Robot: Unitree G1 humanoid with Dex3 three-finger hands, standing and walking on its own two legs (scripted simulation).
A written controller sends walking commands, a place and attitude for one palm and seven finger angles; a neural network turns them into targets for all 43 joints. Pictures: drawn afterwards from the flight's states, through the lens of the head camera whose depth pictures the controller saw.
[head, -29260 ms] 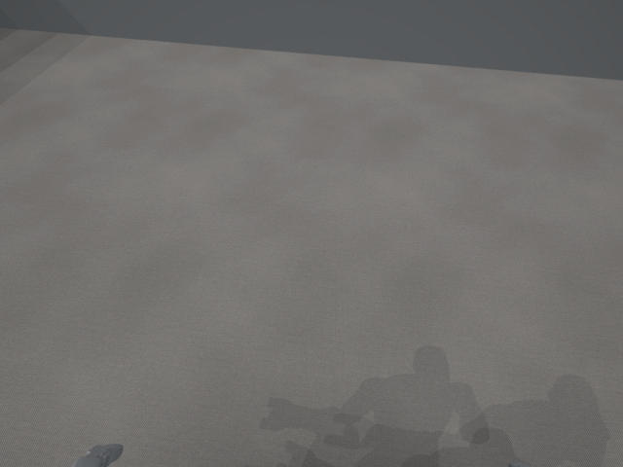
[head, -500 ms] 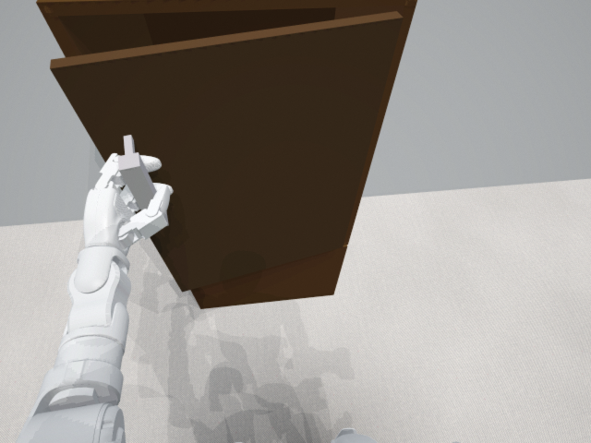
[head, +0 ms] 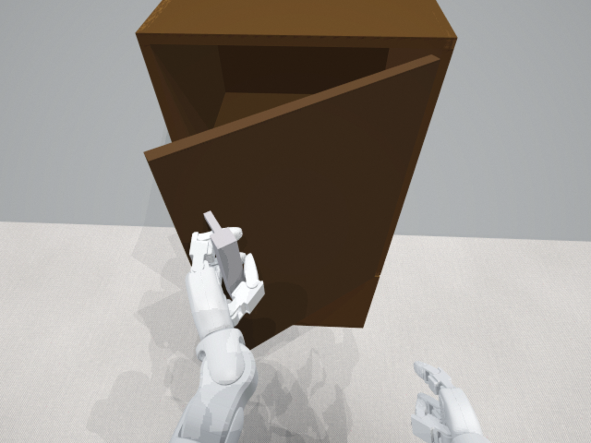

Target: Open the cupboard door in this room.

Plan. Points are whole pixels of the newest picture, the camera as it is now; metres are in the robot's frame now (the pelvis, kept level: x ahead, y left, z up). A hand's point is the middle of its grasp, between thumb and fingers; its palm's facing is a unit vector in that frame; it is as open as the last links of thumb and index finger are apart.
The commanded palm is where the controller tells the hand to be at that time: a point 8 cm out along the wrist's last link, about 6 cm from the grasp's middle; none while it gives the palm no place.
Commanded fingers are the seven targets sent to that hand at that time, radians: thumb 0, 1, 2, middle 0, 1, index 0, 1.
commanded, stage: pull the door open along its arc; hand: left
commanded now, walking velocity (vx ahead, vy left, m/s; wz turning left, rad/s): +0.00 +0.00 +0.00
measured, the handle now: (224, 256) +0.35 +0.13 +0.07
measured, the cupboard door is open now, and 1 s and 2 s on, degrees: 34 39 41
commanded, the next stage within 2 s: open thumb and fingers to let go in 0.04 s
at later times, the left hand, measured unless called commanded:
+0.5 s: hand (265, 299) +0.28 +0.06 +0.07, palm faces +0.42 -0.91 -0.03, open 9.3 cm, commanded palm +0.24 +0.10 +0.07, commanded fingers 0.00 -0.43 0.33 -0.31 -1.21 -0.31 -1.21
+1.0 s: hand (266, 305) +0.27 +0.06 +0.07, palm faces +0.34 -0.94 -0.03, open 15.3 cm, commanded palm +0.23 +0.10 +0.07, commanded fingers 0.00 -0.50 0.30 -0.15 -0.30 -0.15 -0.30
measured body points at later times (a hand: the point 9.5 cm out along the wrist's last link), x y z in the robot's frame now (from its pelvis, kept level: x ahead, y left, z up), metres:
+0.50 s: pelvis -0.01 -0.02 +0.00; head +0.01 -0.04 +0.45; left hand +0.25 +0.11 +0.07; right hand +0.17 -0.24 -0.10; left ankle -0.01 +0.12 -0.70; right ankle +0.02 -0.09 -0.70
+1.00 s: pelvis -0.01 -0.01 +0.00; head +0.00 -0.02 +0.45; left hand +0.25 +0.11 +0.08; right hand +0.17 -0.22 -0.09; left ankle -0.01 +0.12 -0.70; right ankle +0.02 -0.09 -0.70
